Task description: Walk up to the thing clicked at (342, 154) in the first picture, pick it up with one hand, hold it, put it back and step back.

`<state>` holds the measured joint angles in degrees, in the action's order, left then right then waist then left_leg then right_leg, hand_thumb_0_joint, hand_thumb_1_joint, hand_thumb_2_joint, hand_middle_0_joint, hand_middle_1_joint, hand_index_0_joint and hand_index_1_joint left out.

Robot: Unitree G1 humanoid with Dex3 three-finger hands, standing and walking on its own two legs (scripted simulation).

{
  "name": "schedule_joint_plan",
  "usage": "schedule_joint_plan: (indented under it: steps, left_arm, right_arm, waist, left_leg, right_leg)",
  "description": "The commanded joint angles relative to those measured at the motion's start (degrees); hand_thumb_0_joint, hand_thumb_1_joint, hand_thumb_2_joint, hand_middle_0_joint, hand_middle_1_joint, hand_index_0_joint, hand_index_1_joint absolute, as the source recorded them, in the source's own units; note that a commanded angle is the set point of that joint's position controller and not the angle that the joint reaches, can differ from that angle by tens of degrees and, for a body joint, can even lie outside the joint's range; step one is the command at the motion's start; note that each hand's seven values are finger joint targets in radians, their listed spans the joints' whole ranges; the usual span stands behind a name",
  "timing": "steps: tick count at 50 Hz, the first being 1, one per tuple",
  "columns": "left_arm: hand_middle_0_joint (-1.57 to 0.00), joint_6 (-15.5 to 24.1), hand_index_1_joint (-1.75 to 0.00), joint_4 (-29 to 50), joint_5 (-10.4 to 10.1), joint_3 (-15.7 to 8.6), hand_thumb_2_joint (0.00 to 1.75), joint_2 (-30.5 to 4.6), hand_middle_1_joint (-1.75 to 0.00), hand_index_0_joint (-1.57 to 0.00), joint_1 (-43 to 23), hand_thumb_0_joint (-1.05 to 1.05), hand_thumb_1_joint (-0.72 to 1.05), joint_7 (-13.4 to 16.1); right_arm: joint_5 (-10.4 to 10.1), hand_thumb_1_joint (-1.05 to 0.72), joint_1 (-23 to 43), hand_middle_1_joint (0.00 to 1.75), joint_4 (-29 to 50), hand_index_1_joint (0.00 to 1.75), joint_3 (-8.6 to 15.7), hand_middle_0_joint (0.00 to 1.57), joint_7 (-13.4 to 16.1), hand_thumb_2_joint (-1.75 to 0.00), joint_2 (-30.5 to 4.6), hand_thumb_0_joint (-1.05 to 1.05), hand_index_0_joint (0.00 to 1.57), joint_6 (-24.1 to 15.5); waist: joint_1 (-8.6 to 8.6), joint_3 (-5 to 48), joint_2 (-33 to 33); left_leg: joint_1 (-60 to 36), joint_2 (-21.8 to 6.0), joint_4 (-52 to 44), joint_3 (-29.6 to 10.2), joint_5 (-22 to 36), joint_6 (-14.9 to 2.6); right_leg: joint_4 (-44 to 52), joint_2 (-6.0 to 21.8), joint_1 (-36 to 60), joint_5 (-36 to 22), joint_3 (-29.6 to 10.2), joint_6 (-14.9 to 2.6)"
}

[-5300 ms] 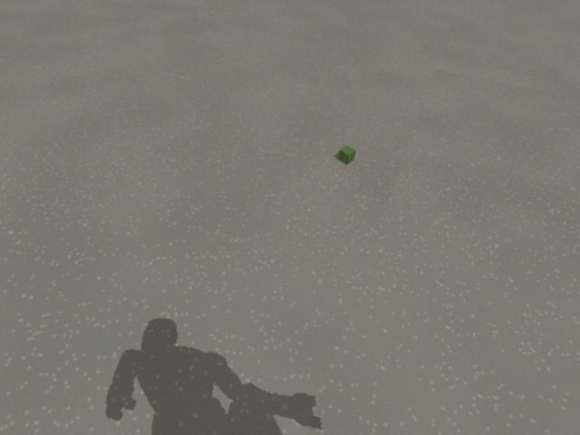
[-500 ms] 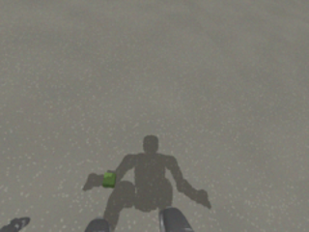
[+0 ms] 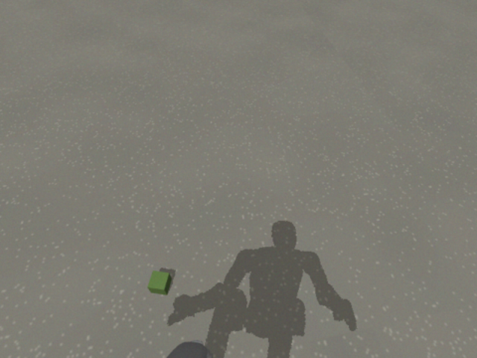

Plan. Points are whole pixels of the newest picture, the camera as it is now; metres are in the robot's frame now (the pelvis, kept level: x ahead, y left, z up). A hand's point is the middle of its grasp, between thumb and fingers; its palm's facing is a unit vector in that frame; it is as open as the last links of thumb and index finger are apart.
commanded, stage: walk up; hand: left
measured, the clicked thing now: (160, 282) +0.47 +0.33 -0.71
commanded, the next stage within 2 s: stand in 1.44 s
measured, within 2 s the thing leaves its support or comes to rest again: neither
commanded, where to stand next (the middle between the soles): +0.11 +0.06 m, yaw +0 degrees
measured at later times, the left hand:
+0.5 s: hand out of the picture +0.07 +0.30 -0.14, palm faces +0.06 -0.94 -0.34, open 7.4 cm
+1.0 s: hand out of the picture +0.07 +0.30 -0.12, palm faces +0.05 -0.94 -0.35, open 7.4 cm
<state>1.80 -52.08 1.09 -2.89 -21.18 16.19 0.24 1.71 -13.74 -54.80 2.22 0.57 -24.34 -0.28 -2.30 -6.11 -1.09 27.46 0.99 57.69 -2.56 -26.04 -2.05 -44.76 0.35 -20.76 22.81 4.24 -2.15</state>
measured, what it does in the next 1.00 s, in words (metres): steps on the spot: left foot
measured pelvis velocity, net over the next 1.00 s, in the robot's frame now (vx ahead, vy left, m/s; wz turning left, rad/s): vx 0.00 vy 0.04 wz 0.06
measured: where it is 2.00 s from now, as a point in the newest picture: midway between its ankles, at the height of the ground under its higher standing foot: outside the picture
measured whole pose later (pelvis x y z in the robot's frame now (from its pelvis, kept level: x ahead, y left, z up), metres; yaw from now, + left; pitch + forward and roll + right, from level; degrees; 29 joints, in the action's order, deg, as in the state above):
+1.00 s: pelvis +0.00 +0.04 +0.04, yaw +4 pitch -2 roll +0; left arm 0.7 -66.9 0.7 -1.1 -20.8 4.0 -0.6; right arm 0.5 -3.9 -66.8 0.4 -0.8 -20.4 -0.6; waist -0.1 -2.7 -0.2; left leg 9.1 -0.3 22.2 -2.4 -11.1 0.6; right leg -20.3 3.1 -7.2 10.9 4.3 1.8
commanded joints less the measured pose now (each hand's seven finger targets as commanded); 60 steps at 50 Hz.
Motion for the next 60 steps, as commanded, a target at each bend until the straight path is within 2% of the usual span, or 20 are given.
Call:
schedule_joint_plan:
  steps: [1, 3, 5, 8, 9, 10, 11, 12, 13, 15, 17, 19, 22, 27, 32, 41, 44, 47, 52, 60]
  left_arm:
    - [-0.2, 3.12, -0.3, 3.81, -0.73, -4.75, 0.9, -17.59, -0.3, -0.2, 1.37, 0.0, 0.9, 2.48]
    - [-0.2, 2.96, -0.3, 3.62, -0.67, -4.17, 0.9, -16.67, -0.3, -0.2, 0.55, 0.0, 0.9, 2.49]
    - [-0.2, 2.52, -0.3, 3.61, -0.64, -3.67, 0.9, -16.42, -0.3, -0.2, -1.11, 0.0, 0.9, 2.31]
    - [-0.2, 1.59, -0.3, 3.04, -1.07, -2.79, 0.9, -15.46, -0.3, -0.2, -3.28, 0.0, 0.9, 1.84]
    - [-0.2, 1.49, -0.3, 3.17, -1.18, -2.04, 0.9, -13.9, -0.3, -0.2, -3.84, 0.0, 0.9, 1.54]
    - [-0.2, 1.58, -0.3, 3.54, -1.5, -1.57, 0.9, -12.4, -0.3, -0.2, -3.96, 0.0, 0.9, 1.52]
    - [-0.2, 1.18, -0.3, 2.11, -1.64, -1.87, 0.9, -12.91, -0.3, -0.2, -6.16, 0.0, 0.9, 1.67]
    - [-0.2, 0.99, -0.3, 1.56, -1.49, -1.67, 0.9, -12.97, -0.3, -0.2, -6.8, 0.0, 0.9, 1.64]
    - [-0.2, 1.06, -0.3, 0.56, -1.33, -1.55, 0.9, -12.93, -0.3, -0.2, -6.46, 0.0, 0.9, 1.51]
    - [-0.2, 1.26, -0.3, -1.23, -0.86, -1.39, 0.9, -13.96, -0.3, -0.2, -5.24, 0.0, 0.9, 1.12]
    - [-0.2, 1.35, -0.3, -2.06, -0.68, -1.65, 0.9, -15.78, -0.3, -0.2, -8.38, 0.0, 0.9, 0.76]
    - [-0.2, 0.95, -0.3, -2.98, -1.03, -0.98, 0.9, -14.71, -0.3, -0.2, -10.48, 0.0, 0.9, 0.57]
    - [-0.2, 0.75, -0.3, -5.04, -0.86, -0.6, 0.9, -13.6, -0.3, -0.2, -11.55, 0.0, 0.9, 0.25]
    - [-0.2, 1.06, -0.3, -7.67, -1.15, -0.42, 0.9, -12.92, -0.3, -0.2, -11.93, 0.0, 0.9, 0.1]
    - [-0.2, 0.89, -0.3, -8.81, -1.22, -0.13, 0.9, -12.81, -0.3, -0.2, -14.41, 0.0, 0.9, 0.05]
    - [-0.2, 0.52, -0.3, -10.78, -0.75, 0.03, 0.9, -12.08, -0.3, -0.2, -15.21, 0.0, 0.9, -0.19]
    - [-0.2, 0.59, -0.3, -10.88, -0.7, -0.12, 0.9, -12.1, -0.3, -0.2, -15.4, 0.0, 0.9, -0.21]
    - [-0.2, 0.44, -0.3, -10.98, -0.66, -0.17, 0.9, -11.96, -0.3, -0.2, -15.69, 0.0, 0.9, -0.18]
    - [-0.2, 0.49, -0.3, -10.95, -0.62, -0.51, 0.9, -11.78, -0.3, -0.2, -15.11, 0.0, 0.9, -0.11]
    - [-0.2, 0.19, -0.3, -10.84, -0.61, -0.57, 0.9, -11.42, -0.3, -0.2, -15.14, 0.0, 0.9, -0.01]
  right_arm:
    - [-0.76, -0.9, 1.4, 0.3, 4.75, 0.3, 3.74, 0.2, 0.7, -0.9, -11.16, 0.0, 0.2, -0.79]
    - [-1.23, -0.9, 2.01, 0.3, 4.37, 0.3, 3.48, 0.2, 0.59, -0.9, -9.79, 0.0, 0.2, -0.83]
    - [-1.73, -0.9, 1.84, 0.3, 3.84, 0.3, 3.15, 0.2, 0.5, -0.9, -8.73, 0.0, 0.2, -0.97]
    - [-1.68, -0.9, 1.49, 0.3, 2.3, 0.3, 2.77, 0.2, 0.45, -0.9, -7.65, 0.0, 0.2, -1.85]
    - [-1.31, -0.9, 1.02, 0.3, 1.85, 0.3, 3.16, 0.2, 0.64, -0.9, -9.21, 0.0, 0.2, -2.32]
    - [-1.22, -0.9, 2.22, 0.3, 2.04, 0.3, 3.71, 0.2, 0.64, -0.9, -12.61, 0.0, 0.2, -2.66]
    - [-2.36, -0.9, 2.67, 0.3, 1.81, 0.3, 3.57, 0.2, 0.67, -0.9, -13.53, 0.0, 0.2, -2.47]
    - [-2.43, -0.9, 4.74, 0.3, 1.86, 0.3, 3.12, 0.2, 0.61, -0.9, -13.27, 0.0, 0.2, -2.26]
    - [-2.2, -0.9, 7.43, 0.3, 1.8, 0.3, 2.64, 0.2, 0.56, -0.9, -12.86, 0.0, 0.2, -2.03]
    - [-2.15, -0.9, 11.49, 0.3, 1.81, 0.3, 1.65, 0.2, 0.31, -0.9, -11.31, 0.0, 0.2, -1.58]
    - [-1.82, -0.9, 10.73, 0.3, -0.56, 0.3, 1.14, 0.2, 0.01, -0.9, -10.07, 0.0, 0.2, -1.31]
    - [-1.53, -0.9, 11.59, 0.3, -2.09, 0.3, 1.09, 0.2, -0.24, -0.9, -10.68, 0.0, 0.2, -1.34]
    - [-1.32, -0.9, 13.1, 0.3, -3.33, 0.3, 0.59, 0.2, -0.65, -0.9, -10.61, 0.0, 0.2, -1.68]
    - [-1.49, -0.9, 14.3, 0.3, -5.38, 0.3, 0.16, 0.2, -0.49, -0.9, -9.56, 0.0, 0.2, -2.29]
    - [-1.63, -0.9, 13.77, 0.3, -6.56, 0.3, 0.47, 0.2, -0.33, -0.9, -9.11, 0.0, 0.2, -2.08]
    - [-1.56, -0.9, 14.0, 0.3, -7.66, 0.3, 0.51, 0.2, -0.53, -0.9, -8.89, 0.0, 0.2, -1.46]
    - [-1.55, -0.9, 13.58, 0.3, -7.96, 0.3, 0.49, 0.2, -0.55, -0.9, -8.97, 0.0, 0.2, -1.54]
    - [-1.38, -0.9, 13.56, 0.3, -8.3, 0.3, 0.5, 0.2, -0.55, -0.9, -8.94, 0.0, 0.2, -1.47]
    - [-1.43, -0.9, 12.88, 0.3, -8.29, 0.3, 0.43, 0.2, -0.46, -0.9, -8.54, 0.0, 0.2, -1.6]
    - [-1.36, -0.9, 13.02, 0.3, -8.16, 0.3, 0.41, 0.2, -0.31, -0.9, -8.11, 0.0, 0.2, -1.41]
  waist:
    - [-0.65, 6.78, 8.08]
    - [-0.38, 7.69, 10.73]
    - [0.43, 8.73, 13.75]
    - [2.22, 10.33, 12.71]
    - [2.96, 11.26, 9.62]
    - [2.61, 12.9, 1.76]
    - [3.32, 13.34, 0.77]
    - [2.45, 11.58, -0.01]
    - [1.63, 10.38, -0.72]
    - [0.15, 6.57, -1.24]
    - [1.49, 5.87, 0.27]
    - [1.82, 4.67, -2.68]
    - [1.05, 4.42, -2.07]
    - [0.5, 8.51, -3.65]
    - [1.51, 10.9, -1.47]
    - [1.88, 7.74, 0.69]
    - [2.12, 8.6, 1.06]
    - [2.15, 7.04, 1.22]
    - [2.11, 9.01, 1.47]
    - [2.0, 8.17, 1.09]
  left_leg:
    - [5.36, -2.05, -4.65, -3.84, -0.17, 0.48]
    - [1.58, -0.97, -8.24, -0.99, 0.37, 0.3]
    - [-3.58, -0.3, -12.81, 2.09, 2.21, 0.16]
    - [-14.08, -0.05, -24.24, 3.78, 15.94, -0.84]
    - [-19.72, -2.44, -24.96, 0.18, 21.35, -1.92]
    - [-24.42, -9.89, -22.88, -10.99, 31.91, -5.3]
    - [-19.17, -14.9, -23.67, -16.41, 29.48, -10.14]
    - [-14.7, -15.09, -25.09, -15.47, 25.81, -11.0]
    - [-11.72, -13.85, -25.43, -14.04, 22.73, -9.85]
    - [-4.83, -9.08, -24.62, -8.94, 14.91, -4.19]
    - [-7.74, -4.81, -24.38, -4.67, 11.86, -0.94]
    - [-10.38, -5.84, -29.69, -7.0, 7.04, -1.33]
    - [-8.0, -9.15, -35.45, -10.81, 5.32, -2.05]
    - [-11.95, -8.28, -36.1, -7.47, 21.38, -0.26]
    - [-17.3, -7.63, -36.13, -4.75, 28.2, 0.24]
    - [-15.9, -7.0, -39.64, -4.87, 19.16, 0.52]
    - [-17.45, -6.95, -39.44, -4.36, 21.58, 0.7]
    - [-16.71, -6.67, -40.43, -4.42, 18.96, 0.91]
    - [-18.94, -7.04, -39.44, -3.75, 25.47, 1.03]
    - [-18.4, -6.93, -39.91, -3.52, 26.01, 1.21]
  right_leg:
    - [14.81, 18.49, 15.49, -37.78, -22.45, -5.0]
    - [13.41, 16.45, 14.65, -44.51, -17.23, -4.03]
    - [11.98, 14.51, 12.45, -44.95, -13.56, -4.07]
    - [7.45, 11.35, 6.82, -38.02, -7.87, -3.4]
    - [5.74, 10.94, 1.54, -32.93, -7.39, -1.98]
    - [1.42, 6.99, -4.51, -24.19, -4.59, 1.2]
    - [0.23, 3.65, -0.68, -11.0, -3.43, 1.89]
    - [1.87, 3.02, 1.8, -5.02, -3.96, 1.55]
    - [4.1, 2.95, 3.25, -4.13, -4.55, 1.13]
    - [13.39, 5.47, 6.64, -5.4, -8.02, -0.14]
    - [17.91, 9.75, 4.3, -0.45, -12.78, -2.28]
    - [18.4, 7.98, 1.74, 2.06, -9.8, -1.15]
    - [17.95, 4.28, 6.75, -1.03, -5.2, 0.39]
    - [21.64, 6.04, 14.6, -12.18, -4.86, 0.87]
    - [24.14, 7.25, 15.5, -17.15, -4.53, 1.25]
    - [28.38, 7.35, 15.44, -10.63, -4.92, 1.7]
    - [28.47, 7.76, 15.61, -12.94, -4.93, 1.7]
    - [29.03, 7.56, 14.72, -11.16, -4.96, 1.88]
    - [28.79, 7.75, 15.89, -15.0, -4.71, 1.85]
    - [28.59, 7.79, 16.5, -17.04, -4.45, 2.15]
